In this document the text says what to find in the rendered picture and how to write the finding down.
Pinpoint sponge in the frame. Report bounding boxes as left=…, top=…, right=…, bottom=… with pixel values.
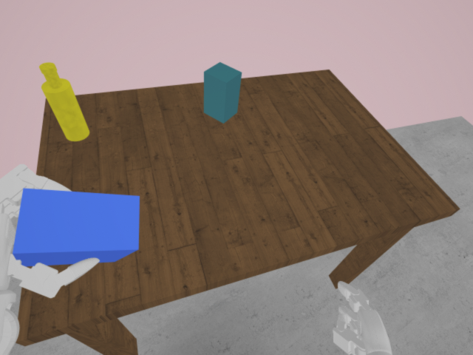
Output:
left=13, top=188, right=140, bottom=266

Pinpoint robot left forearm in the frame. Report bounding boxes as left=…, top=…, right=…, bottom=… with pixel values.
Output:
left=0, top=290, right=19, bottom=355

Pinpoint table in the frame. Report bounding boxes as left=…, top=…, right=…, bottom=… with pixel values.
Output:
left=16, top=70, right=460, bottom=355

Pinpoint robot right hand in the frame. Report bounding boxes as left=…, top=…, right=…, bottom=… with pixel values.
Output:
left=333, top=281, right=392, bottom=355

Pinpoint robot left hand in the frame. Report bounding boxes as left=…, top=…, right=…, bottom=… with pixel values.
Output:
left=0, top=164, right=100, bottom=298

